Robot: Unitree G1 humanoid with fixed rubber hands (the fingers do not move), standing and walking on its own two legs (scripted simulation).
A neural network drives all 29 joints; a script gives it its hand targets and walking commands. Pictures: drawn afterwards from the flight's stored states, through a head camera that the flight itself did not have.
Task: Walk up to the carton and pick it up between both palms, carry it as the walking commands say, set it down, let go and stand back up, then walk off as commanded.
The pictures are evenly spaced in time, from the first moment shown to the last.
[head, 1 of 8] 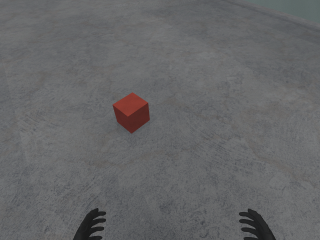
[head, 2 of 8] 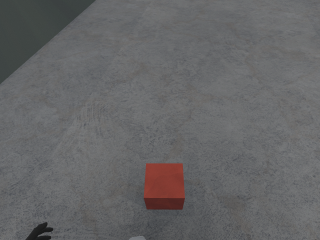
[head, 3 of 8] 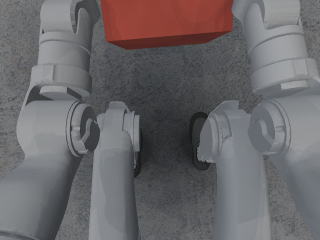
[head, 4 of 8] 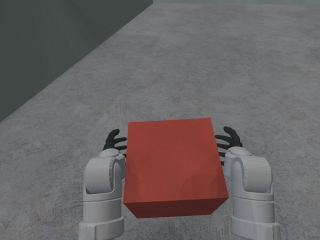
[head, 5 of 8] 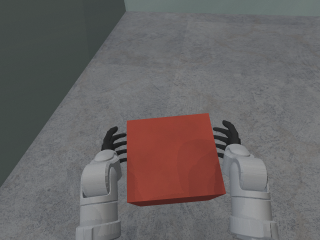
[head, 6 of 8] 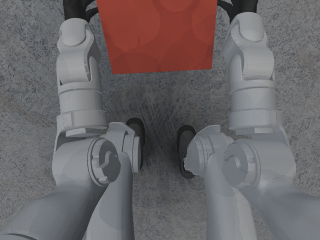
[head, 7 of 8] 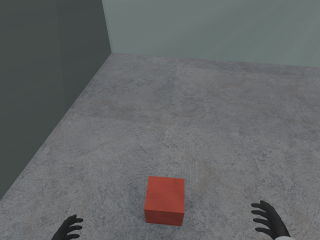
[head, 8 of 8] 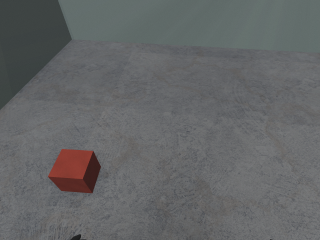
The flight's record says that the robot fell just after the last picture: no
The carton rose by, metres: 0.68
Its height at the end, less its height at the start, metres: +0.00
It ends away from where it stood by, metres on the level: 3.43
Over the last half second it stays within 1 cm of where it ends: yes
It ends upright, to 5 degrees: yes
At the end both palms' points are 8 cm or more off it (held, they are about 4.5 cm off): yes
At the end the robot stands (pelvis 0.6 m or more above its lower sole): yes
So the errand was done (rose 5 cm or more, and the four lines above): yes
